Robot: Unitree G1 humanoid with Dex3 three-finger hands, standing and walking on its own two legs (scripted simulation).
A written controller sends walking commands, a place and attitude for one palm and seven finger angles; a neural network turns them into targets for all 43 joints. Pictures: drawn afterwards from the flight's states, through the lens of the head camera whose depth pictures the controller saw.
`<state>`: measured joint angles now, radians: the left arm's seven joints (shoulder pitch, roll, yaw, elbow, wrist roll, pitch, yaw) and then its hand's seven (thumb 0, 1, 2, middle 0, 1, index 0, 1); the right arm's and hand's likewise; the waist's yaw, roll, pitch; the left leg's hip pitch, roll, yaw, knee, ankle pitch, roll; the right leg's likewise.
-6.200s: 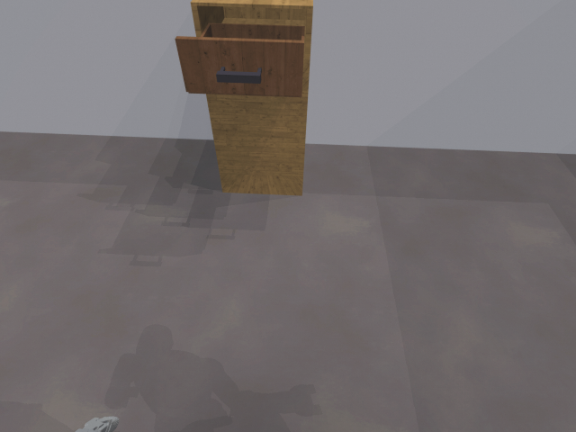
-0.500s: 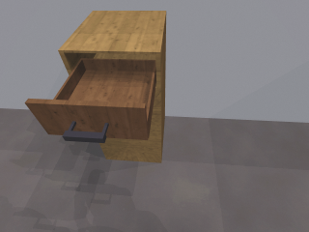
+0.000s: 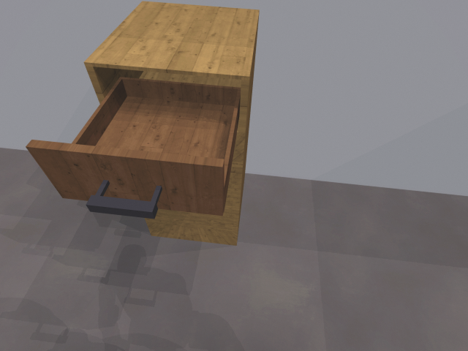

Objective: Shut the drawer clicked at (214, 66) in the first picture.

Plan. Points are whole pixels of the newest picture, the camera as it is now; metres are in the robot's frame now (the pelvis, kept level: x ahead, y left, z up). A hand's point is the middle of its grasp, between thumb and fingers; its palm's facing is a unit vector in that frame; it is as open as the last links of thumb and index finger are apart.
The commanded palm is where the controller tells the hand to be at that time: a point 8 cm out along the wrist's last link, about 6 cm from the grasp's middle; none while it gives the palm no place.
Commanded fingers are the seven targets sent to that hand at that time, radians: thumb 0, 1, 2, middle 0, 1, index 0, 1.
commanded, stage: shuffle to correct the standing spot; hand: left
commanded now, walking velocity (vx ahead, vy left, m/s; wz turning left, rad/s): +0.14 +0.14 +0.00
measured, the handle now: (127, 197) +0.37 +0.24 +0.02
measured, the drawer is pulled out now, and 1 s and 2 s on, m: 0.29 0.29 0.29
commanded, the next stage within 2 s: come to a stop and stand still in 0.22 s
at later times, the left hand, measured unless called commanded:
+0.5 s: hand out of the picture +0.09 +0.23 -0.17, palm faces +0.05 -0.98 -0.21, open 7.4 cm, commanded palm none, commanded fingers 0.00 0.90 0.90 -0.20 -0.30 -0.20 -0.30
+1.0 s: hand out of the picture +0.11 +0.21 -0.17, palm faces +0.03 -0.97 -0.23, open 7.3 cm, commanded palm none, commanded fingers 0.00 0.90 0.90 -0.20 -0.30 -0.20 -0.30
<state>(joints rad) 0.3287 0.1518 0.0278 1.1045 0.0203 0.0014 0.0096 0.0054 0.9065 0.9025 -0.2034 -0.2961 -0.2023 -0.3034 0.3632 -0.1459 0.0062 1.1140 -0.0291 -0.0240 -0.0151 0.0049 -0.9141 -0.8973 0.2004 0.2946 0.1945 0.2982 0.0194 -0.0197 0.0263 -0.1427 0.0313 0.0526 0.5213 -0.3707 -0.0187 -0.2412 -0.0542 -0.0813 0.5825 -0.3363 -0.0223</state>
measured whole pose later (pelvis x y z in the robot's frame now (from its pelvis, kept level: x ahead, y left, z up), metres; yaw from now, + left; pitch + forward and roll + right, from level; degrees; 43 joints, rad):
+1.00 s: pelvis +0.05 +0.03 +0.00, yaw +0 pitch -1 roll +1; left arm 0.21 0.17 0.02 1.01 0.01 0.01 0.04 0.00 0.92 0.90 -0.20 -0.30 -0.20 -0.30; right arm 0.21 -0.16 -0.04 1.02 -0.01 0.02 -0.03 0.01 -0.92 -0.90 0.20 0.29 0.19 0.30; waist 0.00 -0.01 0.05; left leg -0.21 0.02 0.03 0.54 -0.30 -0.02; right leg -0.32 0.02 -0.11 0.56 -0.23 -0.09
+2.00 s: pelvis +0.05 +0.06 +0.01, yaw +0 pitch +0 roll +1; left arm 0.30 0.14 -0.02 1.10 0.00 -0.02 0.02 0.01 0.92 0.90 -0.20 -0.30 -0.20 -0.30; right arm 0.30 -0.14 0.03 1.11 -0.02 -0.02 -0.03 0.01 -0.92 -0.90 0.20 0.29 0.20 0.30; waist 0.00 0.01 0.02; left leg -0.17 -0.03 0.05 0.41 -0.24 0.03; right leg -0.25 0.01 -0.05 0.44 -0.19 -0.04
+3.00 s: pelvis +0.04 +0.05 -0.04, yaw +2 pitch +8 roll -1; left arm 0.60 0.22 0.09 -0.21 -0.26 -0.26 -0.30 0.02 0.90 0.90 -0.79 -0.93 -0.79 -0.94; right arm 0.25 -0.16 0.04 0.55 0.05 -0.21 -0.04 0.02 -0.90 -0.90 0.21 0.30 0.20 0.30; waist -0.01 0.03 -0.11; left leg -0.60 0.00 0.00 0.94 -0.48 0.02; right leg -0.64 0.02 -0.10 0.90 -0.41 -0.06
